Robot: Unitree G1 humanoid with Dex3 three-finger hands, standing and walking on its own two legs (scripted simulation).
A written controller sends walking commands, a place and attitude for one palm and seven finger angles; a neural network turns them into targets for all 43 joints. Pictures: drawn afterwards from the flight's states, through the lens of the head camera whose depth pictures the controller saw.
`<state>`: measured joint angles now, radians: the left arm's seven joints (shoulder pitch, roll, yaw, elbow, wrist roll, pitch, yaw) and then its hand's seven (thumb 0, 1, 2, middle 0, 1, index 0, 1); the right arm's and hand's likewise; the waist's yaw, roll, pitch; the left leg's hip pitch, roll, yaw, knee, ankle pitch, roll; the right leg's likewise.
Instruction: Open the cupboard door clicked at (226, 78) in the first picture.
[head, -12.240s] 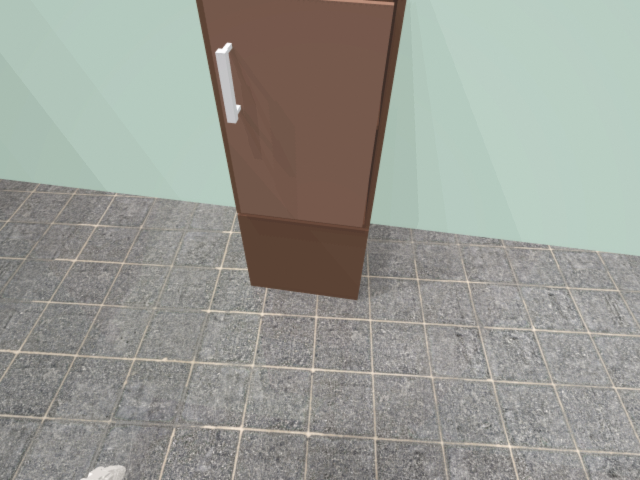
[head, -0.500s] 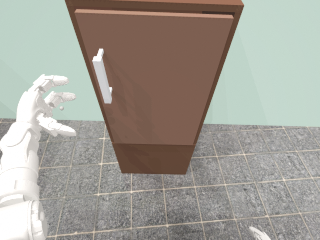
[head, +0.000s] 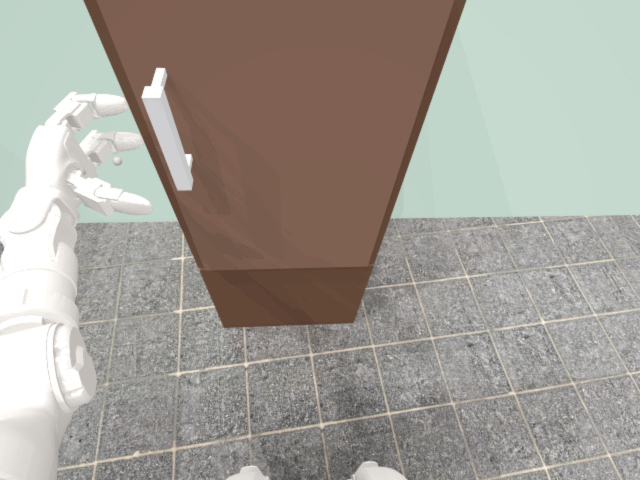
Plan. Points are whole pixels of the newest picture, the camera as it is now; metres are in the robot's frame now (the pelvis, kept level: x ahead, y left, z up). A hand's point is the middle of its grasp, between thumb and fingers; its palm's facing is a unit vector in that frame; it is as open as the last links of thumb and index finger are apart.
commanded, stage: move the hooked fingers beside the handle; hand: left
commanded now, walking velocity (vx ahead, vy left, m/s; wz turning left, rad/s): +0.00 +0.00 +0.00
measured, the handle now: (173, 134) +0.53 +0.18 +0.10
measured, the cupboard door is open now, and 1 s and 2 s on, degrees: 0 0 0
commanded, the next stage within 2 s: slide the fingers in behind the handle in 1.00 s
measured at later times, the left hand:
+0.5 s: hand (114, 152) +0.49 +0.24 +0.11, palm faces +0.01 -1.00 +0.01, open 13.9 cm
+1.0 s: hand (117, 154) +0.49 +0.23 +0.11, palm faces +0.00 -1.00 +0.00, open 14.0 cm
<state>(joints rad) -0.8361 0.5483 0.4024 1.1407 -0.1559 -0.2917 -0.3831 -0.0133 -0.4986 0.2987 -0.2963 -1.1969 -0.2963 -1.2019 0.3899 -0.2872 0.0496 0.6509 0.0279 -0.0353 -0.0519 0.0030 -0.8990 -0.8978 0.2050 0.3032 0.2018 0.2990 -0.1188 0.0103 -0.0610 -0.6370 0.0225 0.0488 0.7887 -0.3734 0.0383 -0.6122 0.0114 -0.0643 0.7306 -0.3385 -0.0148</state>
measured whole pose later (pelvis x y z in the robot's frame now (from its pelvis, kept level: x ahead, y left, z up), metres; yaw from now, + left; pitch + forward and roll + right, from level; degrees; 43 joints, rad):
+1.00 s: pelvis +0.01 +0.01 -0.01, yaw +0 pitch +15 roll -3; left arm -0.86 0.56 0.41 1.15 -0.15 -0.31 -0.37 -0.01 -0.50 0.30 -0.30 -1.20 -0.30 -1.20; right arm 0.39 -0.27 0.05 0.61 0.02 0.04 -0.03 0.00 -0.90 -0.90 0.20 0.30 0.20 0.30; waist -0.13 0.02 -0.08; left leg -0.69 0.03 0.04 0.84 -0.41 0.04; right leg -0.66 0.02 -0.07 0.76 -0.36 -0.01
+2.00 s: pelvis +0.01 +0.00 -0.01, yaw +2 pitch +15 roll -2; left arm -0.89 0.44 0.26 1.12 -0.19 -0.32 -0.21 -0.01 -0.50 0.30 -0.29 -1.20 -0.11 -1.18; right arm 0.38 -0.27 0.03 0.68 0.01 -0.01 -0.01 0.00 -0.90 -0.90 0.20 0.30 0.20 0.30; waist -0.09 0.02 -0.09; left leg -0.71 0.01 0.00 0.85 -0.40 0.03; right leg -0.66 0.01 -0.11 0.78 -0.38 -0.02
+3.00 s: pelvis -0.01 -0.02 -0.01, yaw +1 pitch +15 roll -1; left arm -0.94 0.42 0.29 1.18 -0.12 -0.35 -0.17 -0.01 -0.33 0.37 -0.35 -1.25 -0.34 -1.26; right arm 0.41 -0.28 0.03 0.67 0.01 -0.01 -0.01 0.00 -0.90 -0.90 0.20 0.30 0.20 0.30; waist -0.13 0.02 -0.07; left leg -0.71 0.03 0.02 0.83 -0.37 0.02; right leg -0.69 0.02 -0.08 0.78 -0.35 -0.04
